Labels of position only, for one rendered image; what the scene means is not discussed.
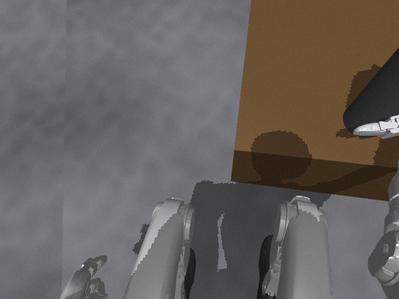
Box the left robot foot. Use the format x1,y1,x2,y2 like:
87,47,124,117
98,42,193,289
183,248,196,299

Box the right robot foot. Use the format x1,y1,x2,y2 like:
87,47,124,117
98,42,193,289
257,235,276,299

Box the bottle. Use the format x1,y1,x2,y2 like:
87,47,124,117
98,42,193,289
343,48,399,138

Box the left robot hand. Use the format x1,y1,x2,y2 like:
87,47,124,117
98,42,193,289
60,255,108,299

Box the right robot arm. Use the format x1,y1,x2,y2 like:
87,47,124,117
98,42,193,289
368,158,399,299

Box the right robot hand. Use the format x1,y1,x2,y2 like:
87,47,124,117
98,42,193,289
353,61,399,139

